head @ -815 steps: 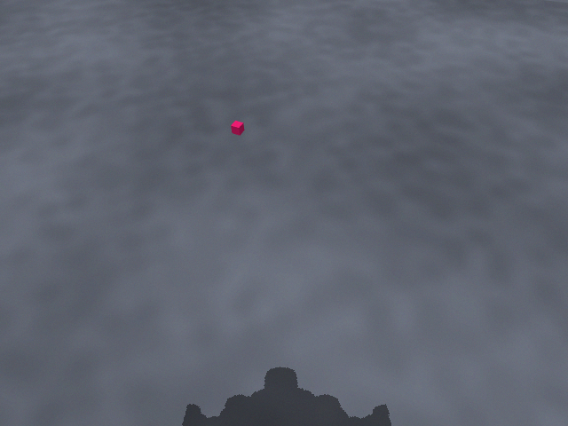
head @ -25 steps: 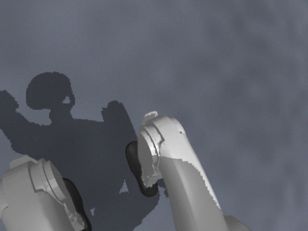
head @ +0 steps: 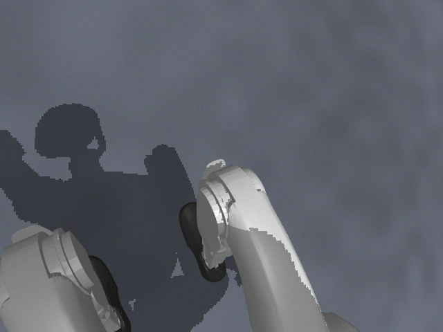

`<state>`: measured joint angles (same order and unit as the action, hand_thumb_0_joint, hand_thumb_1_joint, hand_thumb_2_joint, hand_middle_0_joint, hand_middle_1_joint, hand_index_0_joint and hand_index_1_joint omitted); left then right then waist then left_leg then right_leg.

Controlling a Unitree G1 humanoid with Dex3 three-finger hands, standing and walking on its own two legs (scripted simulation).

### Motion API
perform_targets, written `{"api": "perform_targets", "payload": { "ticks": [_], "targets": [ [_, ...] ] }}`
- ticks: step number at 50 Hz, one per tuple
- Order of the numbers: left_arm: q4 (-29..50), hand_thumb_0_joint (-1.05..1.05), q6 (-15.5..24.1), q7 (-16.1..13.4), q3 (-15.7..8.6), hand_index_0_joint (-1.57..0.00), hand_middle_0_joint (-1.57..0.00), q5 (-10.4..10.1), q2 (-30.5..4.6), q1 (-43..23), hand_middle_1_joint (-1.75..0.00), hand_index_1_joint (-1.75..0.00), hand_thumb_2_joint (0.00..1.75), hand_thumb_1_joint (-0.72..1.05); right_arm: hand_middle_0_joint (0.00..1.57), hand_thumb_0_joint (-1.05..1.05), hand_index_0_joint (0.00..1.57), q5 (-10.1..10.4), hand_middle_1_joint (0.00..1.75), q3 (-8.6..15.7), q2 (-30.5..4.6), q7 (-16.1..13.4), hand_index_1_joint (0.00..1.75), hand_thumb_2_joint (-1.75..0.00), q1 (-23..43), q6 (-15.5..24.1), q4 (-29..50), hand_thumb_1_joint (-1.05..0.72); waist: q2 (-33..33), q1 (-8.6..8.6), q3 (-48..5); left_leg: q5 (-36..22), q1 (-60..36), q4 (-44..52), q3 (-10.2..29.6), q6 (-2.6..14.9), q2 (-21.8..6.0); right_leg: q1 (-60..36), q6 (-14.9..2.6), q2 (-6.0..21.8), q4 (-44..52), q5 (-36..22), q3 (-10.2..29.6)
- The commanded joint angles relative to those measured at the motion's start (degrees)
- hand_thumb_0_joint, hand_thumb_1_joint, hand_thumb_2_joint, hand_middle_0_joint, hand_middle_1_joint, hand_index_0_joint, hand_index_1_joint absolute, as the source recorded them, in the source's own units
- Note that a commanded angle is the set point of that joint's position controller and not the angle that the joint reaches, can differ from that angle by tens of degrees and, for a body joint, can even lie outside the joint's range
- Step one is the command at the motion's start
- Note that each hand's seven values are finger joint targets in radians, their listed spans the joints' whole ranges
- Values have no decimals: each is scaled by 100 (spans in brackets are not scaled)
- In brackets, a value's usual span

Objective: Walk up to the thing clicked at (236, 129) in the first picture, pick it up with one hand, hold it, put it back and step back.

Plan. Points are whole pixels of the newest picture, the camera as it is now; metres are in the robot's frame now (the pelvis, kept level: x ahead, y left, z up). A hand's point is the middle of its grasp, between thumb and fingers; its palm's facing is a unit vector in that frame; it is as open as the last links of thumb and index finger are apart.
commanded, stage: rise first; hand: left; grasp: from above
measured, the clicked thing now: out of the picture +0.49 +0.33 -0.31
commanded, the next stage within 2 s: approach in 0.36 s
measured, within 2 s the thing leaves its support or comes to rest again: neither
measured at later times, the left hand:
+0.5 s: hand out of the picture +0.46 +0.35 -0.20, palm faces -0.04 -0.43 -0.90, open 11.6 cm
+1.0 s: hand out of the picture +0.52 +0.30 -0.20, palm faces +0.00 -0.43 -0.90, open 12.8 cm
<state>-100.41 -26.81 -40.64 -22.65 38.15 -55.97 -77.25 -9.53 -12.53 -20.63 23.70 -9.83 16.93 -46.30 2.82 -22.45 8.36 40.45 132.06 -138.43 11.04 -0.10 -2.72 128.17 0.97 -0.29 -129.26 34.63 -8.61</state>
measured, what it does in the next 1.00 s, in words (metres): stands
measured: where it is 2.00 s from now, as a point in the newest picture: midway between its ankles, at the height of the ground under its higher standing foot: (161, 282)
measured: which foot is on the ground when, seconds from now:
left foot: down 0.00-1.00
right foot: down 0.00-1.00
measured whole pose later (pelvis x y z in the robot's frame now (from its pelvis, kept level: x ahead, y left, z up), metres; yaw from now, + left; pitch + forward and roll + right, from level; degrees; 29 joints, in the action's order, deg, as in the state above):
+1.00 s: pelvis +0.00 +0.00 +0.00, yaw -1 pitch +33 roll -12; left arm -101.0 -28.0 -44.2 -22.2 38.9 -57.6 -84.9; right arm -10.8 -14.5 -22.2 24.4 -9.3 16.3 -44.3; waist 3.2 -27.2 10.8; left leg 41.2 131.8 -138.2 12.6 -1.0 -2.9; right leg 128.0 0.4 -0.7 -128.5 34.8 -9.9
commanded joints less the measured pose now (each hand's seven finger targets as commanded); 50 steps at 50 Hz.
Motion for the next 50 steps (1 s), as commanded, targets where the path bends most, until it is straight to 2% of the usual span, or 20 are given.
{"api": "perform_targets", "payload": {
  "ticks": [1,3,4,7,9,12,16,18,21,23,24,30,33,37,39,43,44,47,48,50],
  "targets": [
    [786,0,-3,-231,128,-45,-47,138,-1251,-1557,-63,-66,66,-14,20,0,20,5,30,437,-1797,33,30,-90,-1581,-10,-311,-91,-2778,-196,-4181,-1198,-3014,1497,-314,22,-37,-2331,-165,-232,1107,-1222,-351],
    [562,0,-15,-231,183,-45,-47,109,-1109,-1440,-62,-65,67,-15,20,0,20,1,30,413,-1763,49,30,-90,-1610,-37,-306,-91,-2655,-232,-4112,-1220,-2860,1460,-354,33,-31,-2423,-156,-245,1112,-1258,-333],
    [582,0,0,-242,184,-45,-47,112,-1144,-1523,-62,-65,67,-15,20,0,20,8,30,376,-1731,35,30,-90,-1561,-25,-340,-91,-2619,-183,-4109,-1170,-2790,1437,-332,38,-44,-2384,-151,-242,1115,-1221,-344],
    [643,0,15,-230,223,-44,-46,126,-1103,-1598,-64,-67,67,-15,20,0,20,-25,30,379,-1722,37,30,-90,-1544,-24,-350,-91,-2682,-270,-4014,-1244,-2912,1465,-282,21,-34,-2251,-163,-208,1052,-1264,-373],
    [627,0,18,-238,189,-44,-47,184,-1179,-1584,-63,-66,67,-14,20,0,20,9,30,405,-1760,33,30,-90,-1554,-19,-347,-91,-2711,-221,-4012,-1172,-2962,1501,-270,25,-42,-2199,-166,-216,1085,-1199,-374],
    [598,0,23,-220,248,-45,-47,171,-1095,-1496,-64,-66,65,-13,20,0,20,-29,30,382,-1733,47,30,-90,-1513,-4,-369,-91,-2634,-277,-3870,-1095,-2838,1466,-294,37,-24,-2198,-152,-212,1071,-1157,-370],
    [603,0,36,-253,123,-45,-47,108,-1254,-1456,-64,-66,65,-13,20,0,20,-13,30,401,-1774,42,30,-90,-1569,11,-316,-92,-2552,-169,-4194,-1291,-2767,1370,-417,74,-12,-2565,-125,-248,1154,-1327,-292],
    [594,0,30,-253,107,-45,-47,47,-1250,-1522,-65,-66,64,-12,20,0,20,-25,30,355,-1763,47,30,-90,-1600,5,-323,-91,-2539,-204,-4175,-1300,-2722,1383,-399,65,-26,-2595,-117,-246,1154,-1349,-296],
    [646,0,24,-210,195,-45,-47,99,-1252,-1542,-64,-66,65,-13,20,0,20,-47,30,354,-1760,28,30,-90,-1497,9,-338,-92,-2579,-243,-4086,-1196,-2689,1410,-376,58,-20,-2502,-126,-234,1117,-1246,-322],
    [614,0,46,-250,120,-45,-47,202,-1356,-1559,-64,-66,65,-13,20,0,20,-9,30,410,-1802,17,30,-90,-1580,9,-347,-91,-2672,-187,-4211,-1140,-2832,1467,-352,43,-34,-2494,-147,-244,1142,-1182,-323],
    [558,0,41,-253,127,-42,-44,167,-1271,-1538,-66,-68,70,-15,20,0,20,-15,30,420,-1799,20,30,-90,-1595,1,-342,-91,-2682,-189,-4184,-1175,-2844,1469,-363,32,-37,-2522,-154,-248,1120,-1210,-321],
    [463,0,96,-171,508,-38,-40,89,-651,-1824,-72,-74,73,-20,20,0,20,-80,30,386,-1752,-14,30,-90,-1548,57,-471,-91,-2541,-564,-3743,-866,-2819,1491,-231,29,-17,-2121,-151,-215,1126,-985,-413],
    [444,0,131,-291,620,-37,-39,28,-498,-2095,-72,-74,74,-22,20,0,20,-99,30,373,-1833,-18,30,-90,-1521,108,-533,-91,-2628,-678,-3730,-875,-3044,1550,-102,-11,-32,-2053,-165,-187,1089,-1053,-460],
    [269,0,170,-497,561,-33,-36,20,-697,-2235,-75,-78,79,-28,20,0,20,-140,30,265,-1879,-4,30,-90,-1578,108,-535,-91,-2613,-748,-3741,-949,-2910,1461,-153,12,-11,-2302,-128,-179,1136,-1166,-417],
    [239,0,130,-596,469,-32,-35,11,-978,-2341,-76,-79,81,-31,20,0,20,-178,30,186,-1936,-5,30,-90,-1490,100,-474,-91,-2712,-736,-3794,-1053,-2928,1425,-194,19,-14,-2432,-113,-185,1155,-1286,-407],
    [384,0,23,-721,301,-28,-30,173,-1455,-2373,-81,-84,83,-35,20,0,20,-236,30,115,-1957,29,30,-90,-1362,16,-268,-91,-2955,-635,-4070,-1440,-3052,1366,-313,19,-33,-2836,-86,-208,1125,-1667,-379],
    [660,0,-11,-743,224,-28,-31,233,-1652,-2550,-80,-83,82,-35,20,0,20,-190,30,133,-1981,51,30,-90,-1372,-11,-198,-91,-3138,-541,-4296,-1579,-3140,1293,-338,17,-45,-2858,-76,-196,1147,-1795,-363],
    [758,0,-148,-680,205,-26,-29,301,-1719,-2441,-80,-83,84,-36,20,0,20,-137,30,190,-1958,93,30,-90,-1315,-101,-54,-91,-3201,-486,-4363,-1639,-3015,1289,-415,30,-45,-2940,-57,-242,1191,-1853,-361],
    [585,0,-212,-566,340,-26,-28,264,-1500,-2201,-82,-84,82,-36,20,0,20,-133,30,177,-1889,109,30,-90,-1338,-150,-58,-91,-2957,-543,-4102,-1543,-2712,1264,-464,70,-15,-2995,-23,-269,1221,-1817,-343],
    [777,0,-262,-444,272,-25,-27,306,-1529,-1932,-82,-84,83,-36,20,0,20,-6,30,302,-1929,111,30,-90,-1509,-189,25,-91,-2999,-364,-4524,-1631,-2762,1342,-455,51,-32,-3074,-52,-310,1228,-1792,-348]
  ]
}}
